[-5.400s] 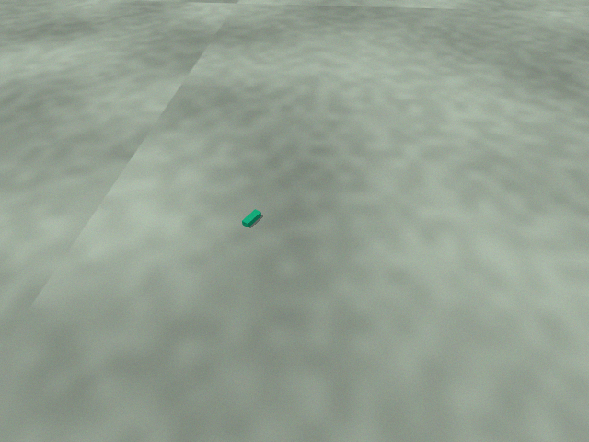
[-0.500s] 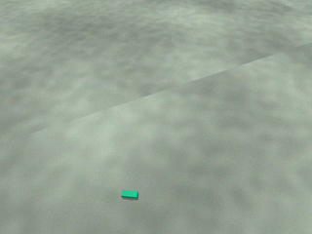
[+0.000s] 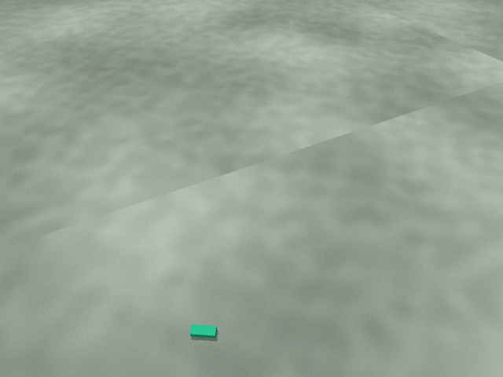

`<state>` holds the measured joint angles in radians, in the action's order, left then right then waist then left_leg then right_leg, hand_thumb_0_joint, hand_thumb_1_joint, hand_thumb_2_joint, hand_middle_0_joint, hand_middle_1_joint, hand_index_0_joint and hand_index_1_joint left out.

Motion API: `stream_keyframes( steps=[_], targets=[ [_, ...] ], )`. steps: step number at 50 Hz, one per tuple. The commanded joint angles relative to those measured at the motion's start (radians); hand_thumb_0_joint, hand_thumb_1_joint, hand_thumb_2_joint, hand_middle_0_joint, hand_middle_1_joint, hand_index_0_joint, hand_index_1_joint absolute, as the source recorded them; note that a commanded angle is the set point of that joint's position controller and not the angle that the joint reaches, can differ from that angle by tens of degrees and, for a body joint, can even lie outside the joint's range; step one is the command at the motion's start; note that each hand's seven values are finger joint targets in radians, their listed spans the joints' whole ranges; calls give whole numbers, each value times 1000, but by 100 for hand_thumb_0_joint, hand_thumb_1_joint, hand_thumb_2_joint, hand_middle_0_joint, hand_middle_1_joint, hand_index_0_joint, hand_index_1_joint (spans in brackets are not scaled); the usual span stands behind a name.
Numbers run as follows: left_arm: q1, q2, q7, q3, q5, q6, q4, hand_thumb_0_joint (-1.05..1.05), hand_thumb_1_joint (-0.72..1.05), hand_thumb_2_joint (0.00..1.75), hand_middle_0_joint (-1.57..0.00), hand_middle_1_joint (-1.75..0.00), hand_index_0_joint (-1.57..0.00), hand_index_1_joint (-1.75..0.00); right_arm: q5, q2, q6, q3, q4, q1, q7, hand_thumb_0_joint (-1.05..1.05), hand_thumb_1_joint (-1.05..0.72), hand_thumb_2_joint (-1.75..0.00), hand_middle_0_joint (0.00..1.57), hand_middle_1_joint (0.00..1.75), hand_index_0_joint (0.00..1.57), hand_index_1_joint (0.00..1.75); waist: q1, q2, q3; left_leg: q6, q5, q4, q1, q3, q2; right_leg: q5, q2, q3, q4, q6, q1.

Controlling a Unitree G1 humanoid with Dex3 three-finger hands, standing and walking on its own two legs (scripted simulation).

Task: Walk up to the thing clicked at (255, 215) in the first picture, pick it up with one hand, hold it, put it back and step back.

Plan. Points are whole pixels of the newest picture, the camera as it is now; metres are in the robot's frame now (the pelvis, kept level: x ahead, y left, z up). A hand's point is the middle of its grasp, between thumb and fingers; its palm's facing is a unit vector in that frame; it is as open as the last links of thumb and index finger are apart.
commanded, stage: walk up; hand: left
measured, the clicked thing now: (203, 331) +0.48 +0.23 -0.76
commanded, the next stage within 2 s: stand in 0.62 s
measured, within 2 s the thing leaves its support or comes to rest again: neither
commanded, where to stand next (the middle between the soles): +0.10 +0.00 m, yaw -1 degrees
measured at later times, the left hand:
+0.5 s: hand out of the picture +0.07 +0.25 -0.16, palm faces -0.02 -0.95 -0.32, open 7.4 cm
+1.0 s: hand out of the picture +0.11 +0.25 -0.15, palm faces -0.03 -0.94 -0.33, open 7.4 cm
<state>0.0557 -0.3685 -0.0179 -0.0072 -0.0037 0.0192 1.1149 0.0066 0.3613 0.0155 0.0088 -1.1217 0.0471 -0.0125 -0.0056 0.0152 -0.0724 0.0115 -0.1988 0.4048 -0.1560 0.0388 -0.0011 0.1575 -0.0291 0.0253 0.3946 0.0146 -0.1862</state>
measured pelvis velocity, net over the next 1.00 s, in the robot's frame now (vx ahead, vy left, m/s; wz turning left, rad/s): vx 0.03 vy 0.00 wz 0.00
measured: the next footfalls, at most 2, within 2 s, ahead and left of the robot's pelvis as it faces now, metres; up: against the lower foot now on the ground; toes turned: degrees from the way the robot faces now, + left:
none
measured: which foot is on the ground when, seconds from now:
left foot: down 0.00-1.00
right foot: down 0.00-1.00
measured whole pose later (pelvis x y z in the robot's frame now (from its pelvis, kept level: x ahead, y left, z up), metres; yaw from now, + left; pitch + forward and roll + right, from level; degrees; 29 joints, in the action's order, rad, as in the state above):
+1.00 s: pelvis +0.03 +0.00 +0.01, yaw +0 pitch -1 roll +0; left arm 0.09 -0.35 -0.01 0.00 0.01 0.02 1.14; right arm -0.01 0.34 0.01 -0.01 -1.16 0.08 -0.01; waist 0.01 0.02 -0.05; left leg 0.01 -0.19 0.29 -0.08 0.04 0.00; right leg 0.16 -0.03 0.02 0.31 0.02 -0.13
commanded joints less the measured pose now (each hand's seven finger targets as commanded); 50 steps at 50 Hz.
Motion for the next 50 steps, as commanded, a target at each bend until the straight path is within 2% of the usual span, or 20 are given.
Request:
stream_keyframes(
  steps=[1,3,7,11,17,18,22,30,31,35,38,41,45,50],
  targets=[
    [-53,-200,16,43,-2,19,-35,0,90,90,-20,-30,-20,-30,-5,203,21,-47,34,-57,13,0,-90,-90,20,30,20,30,-1,-17,107,9,60,-127,5,-122,-127,-54,-110,-114,-100,-27,48],
    [-42,-199,15,43,3,18,-22,0,90,90,-20,-30,-20,-30,-7,208,18,-51,33,-72,12,0,-90,-90,20,30,20,30,-1,-17,87,12,12,-133,13,-122,-128,2,-107,-115,-122,-28,20],
    [-40,-197,15,47,8,21,-15,0,90,90,-20,-30,-20,-30,-9,203,17,-51,24,-65,10,0,-90,-90,20,30,20,30,2,-5,92,8,-1,-142,34,-115,-127,19,-111,-124,-147,-29,11],
    [-40,-203,15,50,11,20,-9,0,90,90,-20,-30,-20,-30,-12,204,13,-54,14,-59,8,0,-90,-90,20,30,20,30,5,2,74,6,-48,-146,32,-114,-119,99,-112,-138,-176,-28,-13],
    [-16,-193,15,52,11,20,-5,0,90,90,-20,-30,-20,-30,-12,200,19,-52,18,-56,10,0,-90,-90,20,30,20,30,-4,-15,118,6,15,-154,44,-115,-132,-30,-109,-118,-145,-24,44],
    [-21,-192,16,53,10,19,-2,0,90,90,-20,-30,-20,-30,-12,199,20,-54,16,-51,11,0,-90,-90,20,30,20,30,0,-13,127,5,58,-149,49,-114,-135,-51,-107,-114,-138,-24,55],
    [-18,-187,18,52,8,17,-5,0,90,90,-20,-30,-20,-30,-12,198,19,-55,16,-45,14,0,-90,-90,20,30,20,30,2,-13,124,3,87,-145,49,-108,-132,-100,-109,-112,-135,-22,62],
    [-14,-178,21,51,9,11,-2,0,90,90,-20,-30,-20,-30,-13,198,15,-61,8,-36,16,0,-90,-90,20,30,20,30,5,-17,105,7,67,-158,44,-113,-137,-60,-101,-107,-133,-22,56],
    [-9,-182,23,46,14,12,-12,0,90,90,-20,-30,-20,-30,-17,179,13,-54,11,-24,15,0,-90,-90,20,30,20,30,9,-1,117,4,38,-172,26,-116,-137,-36,-101,-106,-128,-22,74],
    [-3,-182,25,48,16,12,-14,0,90,90,-20,-30,-20,-30,-19,192,13,-57,16,-32,15,0,-90,-90,20,30,20,30,4,-26,94,5,-22,-185,-4,-122,-134,-14,-104,-110,-123,-24,74],
    [-4,-186,26,47,13,18,-19,0,90,90,-20,-30,-20,-30,-19,183,20,-55,19,-29,14,0,-90,-90,20,30,20,30,4,-14,104,2,100,-172,32,-116,-137,-80,-111,-111,-119,-25,75],
    [-13,-184,25,47,11,17,-26,0,90,90,-20,-30,-20,-30,-18,189,21,-55,17,-17,16,0,-90,-90,20,30,20,30,10,-29,107,1,111,-169,33,-110,-134,-88,-111,-109,-118,-26,86],
    [-6,-184,25,47,12,19,-30,0,90,90,-20,-30,-20,-30,-15,192,25,-57,21,-21,18,0,-90,-90,20,30,20,30,8,-25,135,0,229,-155,75,-111,-145,-171,-112,-97,-104,-25,103],
    [-15,-183,28,46,11,17,-32,0,90,90,-20,-30,-20,-30,-14,190,20,-56,21,-23,19,0,-90,-90,20,30,20,30,13,-11,135,-2,224,-151,75,-105,-143,-188,-114,-95,-110,-22,111]
  ],
)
